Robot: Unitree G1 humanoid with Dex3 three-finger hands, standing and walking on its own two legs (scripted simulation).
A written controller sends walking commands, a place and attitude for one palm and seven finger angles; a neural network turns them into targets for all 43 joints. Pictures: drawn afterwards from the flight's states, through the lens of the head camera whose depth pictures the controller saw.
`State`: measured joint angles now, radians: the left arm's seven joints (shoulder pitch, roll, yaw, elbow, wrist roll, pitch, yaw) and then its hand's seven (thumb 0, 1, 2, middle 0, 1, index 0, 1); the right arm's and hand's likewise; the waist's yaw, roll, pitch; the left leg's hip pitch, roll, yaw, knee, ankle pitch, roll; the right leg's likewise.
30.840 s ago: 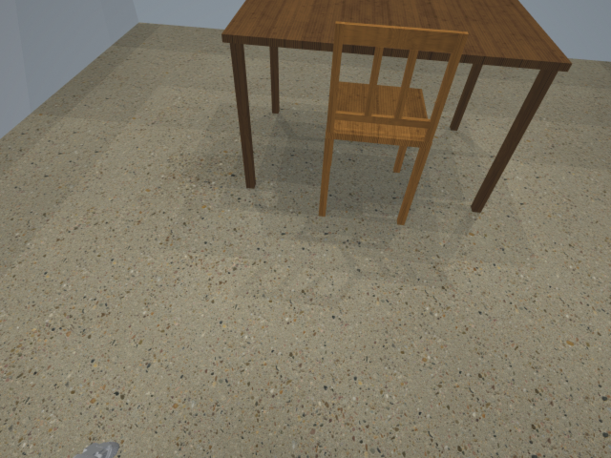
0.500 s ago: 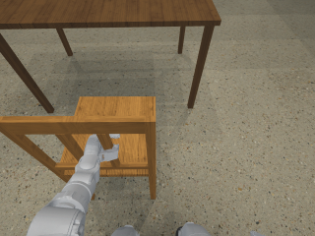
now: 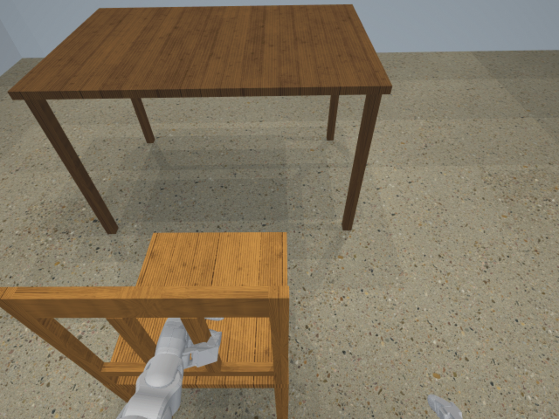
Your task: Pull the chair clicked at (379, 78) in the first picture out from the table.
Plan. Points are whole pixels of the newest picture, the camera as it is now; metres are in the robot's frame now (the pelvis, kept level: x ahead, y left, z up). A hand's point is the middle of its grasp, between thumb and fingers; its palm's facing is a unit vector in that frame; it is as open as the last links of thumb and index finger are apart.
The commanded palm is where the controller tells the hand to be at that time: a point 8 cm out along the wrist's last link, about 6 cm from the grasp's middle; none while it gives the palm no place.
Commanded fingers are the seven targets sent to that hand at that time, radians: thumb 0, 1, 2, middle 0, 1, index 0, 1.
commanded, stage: stop walking, hand still on the chair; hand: left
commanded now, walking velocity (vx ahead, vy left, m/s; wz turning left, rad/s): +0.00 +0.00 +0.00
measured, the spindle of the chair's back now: (142, 343) +0.26 +0.25 -0.11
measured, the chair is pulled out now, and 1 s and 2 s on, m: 0.65 0.66 0.66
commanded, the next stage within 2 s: open the thumb and straighten the fingers in 0.56 s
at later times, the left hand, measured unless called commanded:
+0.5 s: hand (210, 350) +0.24 +0.13 -0.07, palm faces -0.01 -0.99 -0.15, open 5.7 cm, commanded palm +0.23 +0.18 -0.05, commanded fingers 0.00 0.90 0.90 -0.50 -1.45 -0.50 -1.45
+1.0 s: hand (203, 344) +0.25 +0.14 -0.07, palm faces -0.01 -0.99 -0.14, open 10.7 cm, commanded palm +0.23 +0.19 -0.05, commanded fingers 0.00 -0.55 0.20 -0.30 -0.87 -0.30 -0.87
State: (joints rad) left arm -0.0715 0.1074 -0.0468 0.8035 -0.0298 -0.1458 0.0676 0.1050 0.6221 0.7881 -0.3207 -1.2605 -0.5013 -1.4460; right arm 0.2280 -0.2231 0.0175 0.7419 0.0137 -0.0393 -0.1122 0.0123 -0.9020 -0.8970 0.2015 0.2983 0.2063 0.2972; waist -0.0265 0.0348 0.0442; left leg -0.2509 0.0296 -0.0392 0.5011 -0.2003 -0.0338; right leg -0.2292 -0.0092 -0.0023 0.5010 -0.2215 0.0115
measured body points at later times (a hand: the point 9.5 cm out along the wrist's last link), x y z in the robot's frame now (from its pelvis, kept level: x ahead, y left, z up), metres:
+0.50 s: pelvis +0.02 +0.00 +0.01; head +0.02 +0.00 +0.46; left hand +0.24 +0.18 -0.06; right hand +0.16 -0.23 -0.10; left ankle +0.05 +0.14 -0.74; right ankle +0.03 -0.13 -0.74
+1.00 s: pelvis +0.03 +0.00 -0.03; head +0.05 -0.01 +0.42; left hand +0.25 +0.19 -0.06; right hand +0.19 -0.25 -0.11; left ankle +0.05 +0.14 -0.74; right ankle +0.03 -0.13 -0.74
